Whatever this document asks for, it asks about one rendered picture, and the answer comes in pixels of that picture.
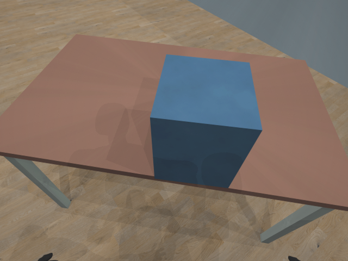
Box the carton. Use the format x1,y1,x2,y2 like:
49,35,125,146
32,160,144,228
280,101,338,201
150,54,262,188

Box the table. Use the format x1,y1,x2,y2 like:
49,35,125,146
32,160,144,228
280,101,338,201
0,34,348,244

